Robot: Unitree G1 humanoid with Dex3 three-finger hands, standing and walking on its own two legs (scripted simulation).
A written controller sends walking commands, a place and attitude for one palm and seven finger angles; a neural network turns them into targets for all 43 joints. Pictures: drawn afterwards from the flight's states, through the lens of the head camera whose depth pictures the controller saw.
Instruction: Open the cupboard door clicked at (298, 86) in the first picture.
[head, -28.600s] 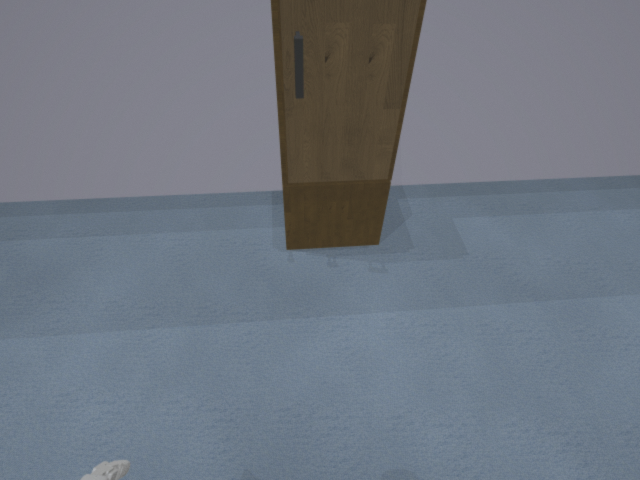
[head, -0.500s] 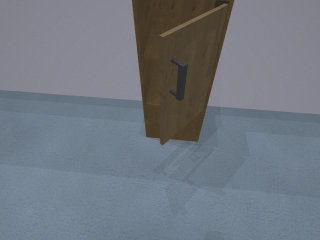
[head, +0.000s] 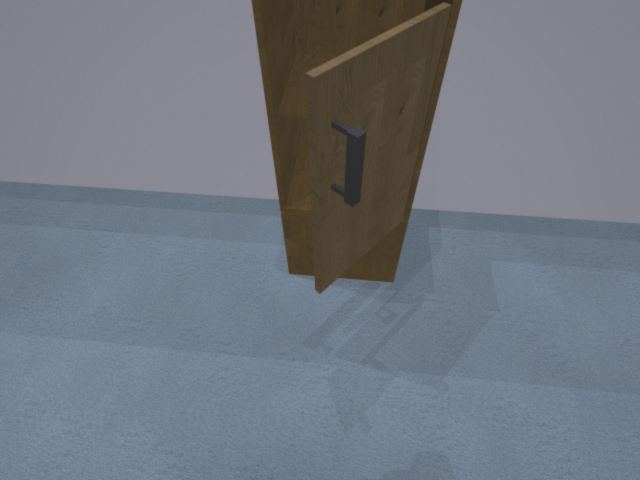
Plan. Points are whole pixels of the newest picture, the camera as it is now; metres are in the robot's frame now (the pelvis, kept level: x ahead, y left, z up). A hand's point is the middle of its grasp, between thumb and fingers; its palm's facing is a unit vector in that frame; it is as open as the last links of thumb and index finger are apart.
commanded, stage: walk to a spot facing it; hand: left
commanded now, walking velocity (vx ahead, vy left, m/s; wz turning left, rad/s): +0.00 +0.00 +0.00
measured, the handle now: (345, 164) +0.61 -0.01 +0.02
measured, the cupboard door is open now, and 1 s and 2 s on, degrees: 52 52 52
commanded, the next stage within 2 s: none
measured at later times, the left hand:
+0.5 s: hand out of the picture +0.09 +0.19 -0.18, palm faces -0.15 -0.96 -0.22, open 7.4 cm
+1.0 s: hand (229, 473) +0.16 +0.15 -0.18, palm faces -0.39 -0.89 -0.23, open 7.4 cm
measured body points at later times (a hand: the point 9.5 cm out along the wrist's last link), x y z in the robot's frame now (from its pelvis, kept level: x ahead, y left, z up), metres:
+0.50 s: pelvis -0.01 +0.00 -0.01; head +0.04 -0.01 +0.43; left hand +0.10 +0.24 -0.16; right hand -0.03 -0.24 -0.17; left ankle -0.02 +0.13 -0.75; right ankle -0.03 -0.09 -0.71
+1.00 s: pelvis -0.01 -0.01 -0.02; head +0.05 -0.02 +0.43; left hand +0.18 +0.20 -0.17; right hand -0.02 -0.28 -0.14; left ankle +0.04 +0.13 -0.75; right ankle -0.06 -0.12 -0.70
